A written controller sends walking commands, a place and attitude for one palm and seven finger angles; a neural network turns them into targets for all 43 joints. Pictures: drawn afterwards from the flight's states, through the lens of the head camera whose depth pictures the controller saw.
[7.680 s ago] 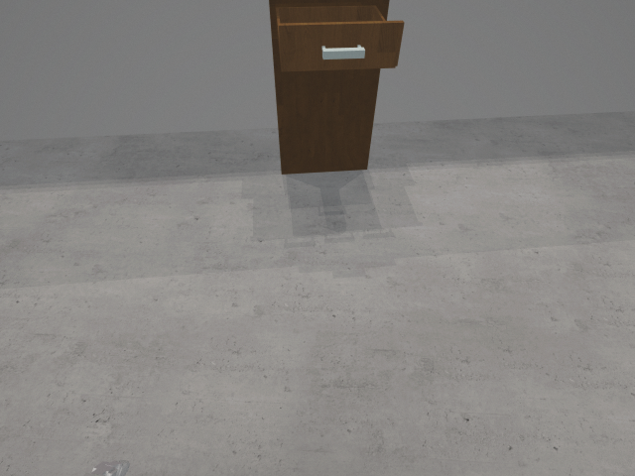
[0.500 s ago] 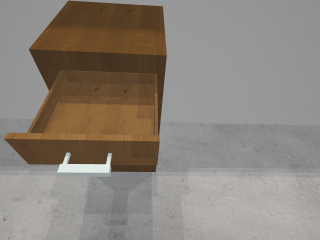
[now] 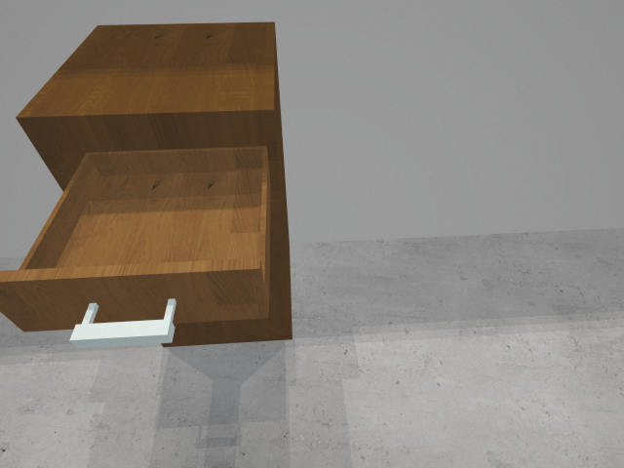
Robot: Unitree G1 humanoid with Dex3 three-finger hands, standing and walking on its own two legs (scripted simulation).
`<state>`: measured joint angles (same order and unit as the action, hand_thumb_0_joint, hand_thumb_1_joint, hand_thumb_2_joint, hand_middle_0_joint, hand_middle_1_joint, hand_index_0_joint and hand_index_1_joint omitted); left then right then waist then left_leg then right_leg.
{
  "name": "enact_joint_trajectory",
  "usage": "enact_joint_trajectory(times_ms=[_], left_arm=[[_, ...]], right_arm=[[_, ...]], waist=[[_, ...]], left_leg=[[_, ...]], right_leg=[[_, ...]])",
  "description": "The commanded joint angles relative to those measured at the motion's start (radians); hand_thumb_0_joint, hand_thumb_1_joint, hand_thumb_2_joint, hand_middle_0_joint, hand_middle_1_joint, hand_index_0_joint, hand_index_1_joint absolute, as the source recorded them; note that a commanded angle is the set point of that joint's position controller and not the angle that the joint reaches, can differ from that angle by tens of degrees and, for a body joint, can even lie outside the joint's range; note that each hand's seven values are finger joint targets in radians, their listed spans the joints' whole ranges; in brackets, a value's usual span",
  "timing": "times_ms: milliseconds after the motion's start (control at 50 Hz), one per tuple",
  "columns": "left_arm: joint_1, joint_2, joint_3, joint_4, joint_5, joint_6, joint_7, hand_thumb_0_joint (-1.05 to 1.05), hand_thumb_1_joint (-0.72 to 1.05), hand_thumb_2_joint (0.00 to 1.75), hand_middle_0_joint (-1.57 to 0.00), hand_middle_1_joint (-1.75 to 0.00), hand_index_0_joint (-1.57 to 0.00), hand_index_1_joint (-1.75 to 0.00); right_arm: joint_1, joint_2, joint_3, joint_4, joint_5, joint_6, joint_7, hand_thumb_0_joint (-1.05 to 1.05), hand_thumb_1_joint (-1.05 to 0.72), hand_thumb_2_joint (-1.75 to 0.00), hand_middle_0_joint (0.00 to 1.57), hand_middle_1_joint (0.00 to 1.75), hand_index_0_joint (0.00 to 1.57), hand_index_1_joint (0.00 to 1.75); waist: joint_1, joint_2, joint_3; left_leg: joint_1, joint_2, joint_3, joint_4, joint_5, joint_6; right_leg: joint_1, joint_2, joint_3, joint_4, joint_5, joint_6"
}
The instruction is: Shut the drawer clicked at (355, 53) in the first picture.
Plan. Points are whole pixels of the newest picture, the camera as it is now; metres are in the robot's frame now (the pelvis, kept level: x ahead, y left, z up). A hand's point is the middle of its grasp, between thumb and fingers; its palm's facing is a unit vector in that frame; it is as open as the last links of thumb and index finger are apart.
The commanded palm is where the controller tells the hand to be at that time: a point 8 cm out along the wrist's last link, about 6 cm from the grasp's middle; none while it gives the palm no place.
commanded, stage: come to a stop and stand still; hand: left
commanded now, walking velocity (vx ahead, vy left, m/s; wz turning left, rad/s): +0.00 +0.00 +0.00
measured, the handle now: (128, 320) +0.33 +0.29 -0.03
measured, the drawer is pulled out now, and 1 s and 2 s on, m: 0.30 0.30 0.30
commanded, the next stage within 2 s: look again from close up in 0.62 s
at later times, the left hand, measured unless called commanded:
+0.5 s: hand out of the picture +0.01 +0.16 -0.18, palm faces +0.04 -0.99 -0.17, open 7.4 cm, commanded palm none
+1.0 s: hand out of the picture +0.06 +0.22 -0.18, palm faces +0.02 -0.97 -0.24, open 7.4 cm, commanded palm none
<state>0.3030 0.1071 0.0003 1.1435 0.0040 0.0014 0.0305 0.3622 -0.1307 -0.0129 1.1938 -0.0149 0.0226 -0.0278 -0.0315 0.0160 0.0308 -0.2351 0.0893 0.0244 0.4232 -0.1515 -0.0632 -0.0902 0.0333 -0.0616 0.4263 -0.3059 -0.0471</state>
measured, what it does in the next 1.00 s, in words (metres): stands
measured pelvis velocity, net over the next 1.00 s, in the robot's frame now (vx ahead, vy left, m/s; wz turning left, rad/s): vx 0.02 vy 0.03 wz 0.00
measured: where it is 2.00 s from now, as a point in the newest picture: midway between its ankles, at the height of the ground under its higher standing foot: outside the picture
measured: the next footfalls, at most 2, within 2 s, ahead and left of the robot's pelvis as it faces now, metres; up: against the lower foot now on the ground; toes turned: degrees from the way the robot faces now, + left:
right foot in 1.90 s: +0.09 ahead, -0.01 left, +0.00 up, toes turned +0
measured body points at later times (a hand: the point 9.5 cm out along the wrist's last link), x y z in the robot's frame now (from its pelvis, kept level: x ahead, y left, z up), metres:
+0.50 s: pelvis +0.03 +0.01 +0.00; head +0.04 +0.00 +0.45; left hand +0.01 +0.21 -0.16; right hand +0.03 -0.22 -0.16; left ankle +0.05 +0.16 -0.74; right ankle -0.04 -0.08 -0.74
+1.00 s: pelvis +0.02 +0.03 -0.01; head +0.03 +0.03 +0.44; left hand +0.06 +0.27 -0.16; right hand +0.07 -0.21 -0.16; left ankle +0.05 +0.16 -0.74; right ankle -0.04 -0.08 -0.74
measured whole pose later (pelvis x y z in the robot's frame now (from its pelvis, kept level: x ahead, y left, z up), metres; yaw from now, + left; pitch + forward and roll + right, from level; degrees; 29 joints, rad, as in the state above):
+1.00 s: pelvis +0.02 +0.03 -0.01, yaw +0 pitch -1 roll +0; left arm 0.28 0.19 0.01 0.98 0.02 0.01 0.04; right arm 0.25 -0.19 -0.02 0.98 -0.02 0.01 -0.03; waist 0.00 0.01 0.03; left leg -0.30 0.05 0.04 0.62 -0.29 -0.02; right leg -0.13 -0.01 -0.04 0.57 -0.41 0.00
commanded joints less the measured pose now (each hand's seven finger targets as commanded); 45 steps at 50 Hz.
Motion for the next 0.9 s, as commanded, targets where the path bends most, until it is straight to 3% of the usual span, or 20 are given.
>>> enact_joint_trajectory(times_ms=[0, 140, 280, 360, 480, 680, 700, 720, 740, 760, 800, 820, 880], left_arm=[[0.071, 0.104, 0.026, -0.028, -0.004, -0.011, 0.011, 0.00, 0.90, 0.90, -0.20, -0.30, -0.20, -0.30], [0.090, 0.088, 0.026, -0.023, -0.002, -0.013, 0.014, 0.00, 0.90, 0.90, -0.20, -0.30, -0.20, -0.30], [0.107, 0.089, 0.028, -0.026, 0.002, -0.015, 0.018, 0.00, 0.90, 0.90, -0.20, -0.30, -0.20, -0.30], [0.109, 0.091, 0.026, -0.026, 0.004, -0.014, 0.018, 0.00, 0.90, 0.90, -0.20, -0.30, -0.20, -0.30], [0.105, 0.110, 0.028, -0.030, 0.004, -0.014, 0.018, 0.00, 0.90, 0.90, -0.20, -0.30, -0.20, -0.30], [0.087, 0.128, 0.028, -0.039, 0.004, -0.011, 0.015, 0.00, 0.90, 0.90, -0.20, -0.30, -0.20, -0.30], [0.054, 0.282, 0.005, -0.123, 0.014, -0.029, 0.017, 0.00, 0.90, 0.90, -0.20, -0.30, -0.20, -0.30], [0.032, 0.219, 0.032, -0.135, 0.016, -0.030, 0.021, 0.00, 0.90, 0.90, -0.20, -0.30, -0.20, -0.30], [0.052, 0.209, 0.030, -0.146, 0.015, -0.032, 0.021, 0.00, 0.90, 0.90, -0.20, -0.30, -0.20, -0.30], [0.064, 0.192, 0.031, -0.153, 0.013, -0.033, 0.022, 0.00, 0.90, 0.90, -0.20, -0.30, -0.20, -0.30], [0.075, 0.201, 0.032, -0.171, 0.016, -0.025, 0.023, 0.00, 0.90, 0.90, -0.20, -0.30, -0.20, -0.30], [0.072, 0.201, 0.039, -0.176, 0.015, -0.021, 0.026, 0.00, 0.90, 0.90, -0.20, -0.30, -0.20, -0.30], [0.067, 0.203, 0.039, -0.203, 0.014, -0.007, 0.025, 0.00, 0.90, 0.90, -0.20, -0.30, -0.20, -0.30]], right_arm=[[0.031, -0.061, -0.008, -0.035, 0.003, -0.019, -0.011, 0.00, -0.90, -0.90, 0.20, 0.30, 0.20, 0.30], [0.029, -0.056, -0.010, -0.038, 0.005, -0.022, -0.016, 0.00, -0.90, -0.90, 0.20, 0.30, 0.20, 0.30], [0.000, -0.064, -0.014, -0.052, 0.007, -0.027, -0.020, 0.00, -0.90, -0.90, 0.20, 0.30, 0.20, 0.30], [-0.020, -0.074, -0.013, -0.057, 0.007, -0.026, -0.020, 0.00, -0.90, -0.90, 0.20, 0.30, 0.20, 0.30], [-0.038, -0.091, -0.010, -0.068, 0.007, -0.029, -0.020, 0.00, -0.90, -0.90, 0.20, 0.30, 0.20, 0.30], [-0.054, -0.112, -0.007, -0.075, 0.006, -0.029, -0.018, 0.00, -0.90, -0.90, 0.20, 0.30, 0.20, 0.30], [-0.123, -0.185, -0.004, -0.201, 0.004, -0.023, 0.001, 0.00, -0.90, -0.90, 0.20, 0.30, 0.20, 0.30], [-0.095, -0.177, -0.031, -0.223, -0.010, -0.038, -0.001, 0.00, -0.90, -0.90, 0.20, 0.30, 0.20, 0.30], [-0.073, -0.144, -0.029, -0.229, -0.012, -0.041, -0.008, 0.00, -0.90, -0.90, 0.20, 0.30, 0.20, 0.30], [-0.053, -0.134, -0.028, -0.238, -0.009, -0.042, -0.011, 0.00, -0.90, -0.90, 0.20, 0.30, 0.20, 0.30], [-0.041, -0.133, -0.022, -0.259, -0.011, -0.041, -0.009, 0.00, -0.90, -0.90, 0.20, 0.30, 0.20, 0.30], [-0.052, -0.134, -0.026, -0.262, -0.008, -0.039, -0.009, 0.00, -0.90, -0.90, 0.20, 0.30, 0.20, 0.30], [-0.048, -0.153, -0.031, -0.261, -0.004, -0.032, -0.013, 0.00, -0.90, -0.90, 0.20, 0.30, 0.20, 0.30]], waist=[[0.023, -0.032, 0.088], [0.024, -0.030, 0.080], [0.024, -0.026, 0.045], [0.025, -0.027, 0.066], [0.029, -0.025, 0.044], [0.030, -0.021, 0.049], [0.023, -0.042, 0.173], [0.017, 0.051, 0.056], [0.018, 0.027, -0.080], [0.019, -0.054, -0.127], [0.025, -0.156, -0.130], [0.027, -0.153, -0.091], [0.026, -0.003, -0.063]], left_leg=[[0.068, 0.017, -0.022, -0.009, 0.074, 0.045], [0.078, 0.020, -0.023, -0.010, 0.099, 0.049], [0.106, 0.027, -0.017, 0.001, 0.164, 0.055], [0.118, 0.028, -0.018, -0.001, 0.178, 0.058], [0.130, 0.030, -0.015, -0.006, 0.209, 0.060], [0.136, 0.027, -0.022, -0.021, 0.209, 0.063], [0.093, 0.000, -0.023, 0.045, 0.139, 0.089], [0.032, 0.013, -0.015, 0.119, 0.123, 0.092], [0.055, 0.006, -0.028, 0.171, 0.210, 0.094], [0.032, 0.000, -0.021, 0.200, 0.199, 0.092], [-0.042, -0.030, 0.015, 0.208, 0.130, 0.088], [-0.062, -0.036, 0.018, 0.200, 0.100, 0.090], [0.029, 0.005, -0.005, 0.171, 0.312, 0.101]], right_leg=[[-0.169, -0.138, 0.121, -0.168, 0.053, 0.001], [-0.150, -0.134, 0.104, -0.143, 0.134, 0.008], [-0.106, -0.135, 0.093, -0.105, 0.298, 0.016], [-0.116, -0.134, 0.091, -0.104, 0.309, 0.020], [-0.082, -0.139, 0.086, -0.098, 0.348, 0.024], [-0.071, -0.139, 0.082, -0.108, 0.317, 0.026], [-0.186, -0.111, 0.075, -0.089, 0.342, 0.028], [-0.165, -0.151, 0.085, -0.005, 0.305, 0.026], [-0.110, -0.157, 0.107, 0.020, 0.482, 0.014], [-0.071, -0.165, 0.114, 0.025, 0.564, 0.009], [0.019, -0.176, 0.106, 0.067, 0.762, 0.002], [0.007, -0.177, 0.102, 0.073, 0.757, 0.001], [-0.078, -0.138, 0.068, 0.099, 0.549, 0.010]])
